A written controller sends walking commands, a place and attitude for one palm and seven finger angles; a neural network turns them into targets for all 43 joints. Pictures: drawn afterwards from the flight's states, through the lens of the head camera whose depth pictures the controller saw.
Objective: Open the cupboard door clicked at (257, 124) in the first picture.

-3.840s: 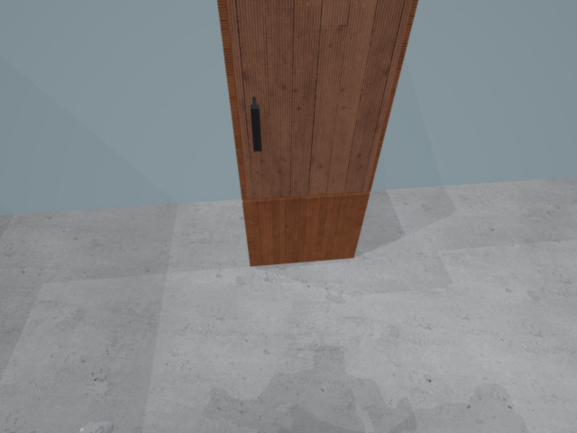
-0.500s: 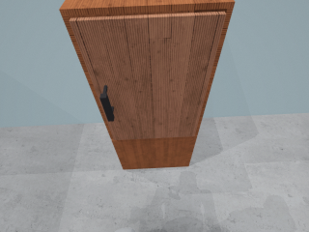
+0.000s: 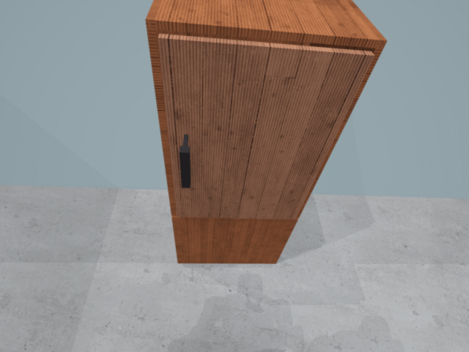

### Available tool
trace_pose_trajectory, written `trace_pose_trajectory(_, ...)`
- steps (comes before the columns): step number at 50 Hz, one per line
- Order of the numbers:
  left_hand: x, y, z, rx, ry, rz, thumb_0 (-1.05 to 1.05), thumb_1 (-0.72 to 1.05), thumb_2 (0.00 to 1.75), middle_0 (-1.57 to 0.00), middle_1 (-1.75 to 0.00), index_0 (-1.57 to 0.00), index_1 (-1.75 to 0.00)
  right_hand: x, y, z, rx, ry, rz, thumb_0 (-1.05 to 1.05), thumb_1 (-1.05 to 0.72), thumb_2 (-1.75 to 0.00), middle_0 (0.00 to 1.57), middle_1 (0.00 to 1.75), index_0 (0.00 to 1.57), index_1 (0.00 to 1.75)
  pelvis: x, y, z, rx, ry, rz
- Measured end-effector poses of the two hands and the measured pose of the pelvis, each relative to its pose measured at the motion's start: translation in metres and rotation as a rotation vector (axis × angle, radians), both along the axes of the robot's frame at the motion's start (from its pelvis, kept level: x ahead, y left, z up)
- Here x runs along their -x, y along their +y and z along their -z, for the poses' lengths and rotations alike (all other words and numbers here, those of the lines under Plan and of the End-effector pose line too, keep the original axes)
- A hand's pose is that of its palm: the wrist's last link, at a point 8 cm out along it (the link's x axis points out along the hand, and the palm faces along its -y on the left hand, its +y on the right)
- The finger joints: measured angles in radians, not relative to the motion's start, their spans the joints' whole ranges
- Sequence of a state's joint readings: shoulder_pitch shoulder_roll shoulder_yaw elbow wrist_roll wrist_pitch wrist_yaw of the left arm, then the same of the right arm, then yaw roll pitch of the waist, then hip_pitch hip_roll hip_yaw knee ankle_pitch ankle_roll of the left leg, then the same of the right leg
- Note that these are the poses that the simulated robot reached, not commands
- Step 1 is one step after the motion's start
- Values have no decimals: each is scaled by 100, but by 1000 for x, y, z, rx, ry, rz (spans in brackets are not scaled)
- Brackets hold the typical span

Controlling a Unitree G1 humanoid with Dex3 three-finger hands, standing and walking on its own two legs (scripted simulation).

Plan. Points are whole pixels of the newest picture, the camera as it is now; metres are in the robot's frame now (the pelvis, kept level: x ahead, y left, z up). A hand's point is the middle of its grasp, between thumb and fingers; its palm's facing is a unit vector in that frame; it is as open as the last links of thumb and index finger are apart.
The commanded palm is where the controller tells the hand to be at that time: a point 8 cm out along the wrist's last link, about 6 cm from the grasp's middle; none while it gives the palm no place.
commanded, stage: come to a stop and stand still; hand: left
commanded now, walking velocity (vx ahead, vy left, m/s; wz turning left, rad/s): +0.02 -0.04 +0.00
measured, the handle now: (186, 161) +0.54 +0.15 -0.05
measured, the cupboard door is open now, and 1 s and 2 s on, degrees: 0 0 0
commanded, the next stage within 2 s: look again from close up in 0.80 s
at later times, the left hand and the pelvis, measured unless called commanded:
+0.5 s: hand out of the picture -0.05 +0.10 -0.18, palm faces +0.02 -0.99 -0.16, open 7.4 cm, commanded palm none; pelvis -0.03 -0.05 -0.01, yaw +0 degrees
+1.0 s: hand out of the picture -0.05 +0.08 -0.19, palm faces +0.03 -0.99 -0.14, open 7.4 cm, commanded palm none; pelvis -0.01 -0.05 -0.01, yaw +1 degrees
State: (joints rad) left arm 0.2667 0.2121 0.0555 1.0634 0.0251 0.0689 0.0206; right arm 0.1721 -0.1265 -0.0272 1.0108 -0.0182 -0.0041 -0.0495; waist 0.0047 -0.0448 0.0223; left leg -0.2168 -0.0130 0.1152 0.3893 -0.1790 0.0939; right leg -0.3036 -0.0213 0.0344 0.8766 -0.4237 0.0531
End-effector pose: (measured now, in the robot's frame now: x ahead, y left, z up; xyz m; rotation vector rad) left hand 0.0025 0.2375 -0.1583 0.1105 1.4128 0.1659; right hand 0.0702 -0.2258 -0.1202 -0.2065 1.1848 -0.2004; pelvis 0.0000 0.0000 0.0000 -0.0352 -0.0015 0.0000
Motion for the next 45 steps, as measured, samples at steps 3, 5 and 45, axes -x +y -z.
trace_pose_trajectory(3,7,-4,-1,6,21,19,1,91,90,-20,-30,-20,-30,23,-7,2,2,36,30,-1,-92,-90,21,30,21,30,5,-1,-1,1,-3,7)
trace_pose_trajectory(5,9,-9,-2,8,20,29,1,91,90,-20,-30,-20,-30,42,-12,5,-1,73,48,-1,-92,-90,21,30,21,30,9,-3,-1,-2,-5,6)
trace_pose_trajectory(45,65,-118,-1,67,76,-26,1,91,90,-20,-30,-20,-30,111,-35,34,-122,266,62,1,-91,-90,20,30,20,30,15,-63,5,-36,-18,-9)
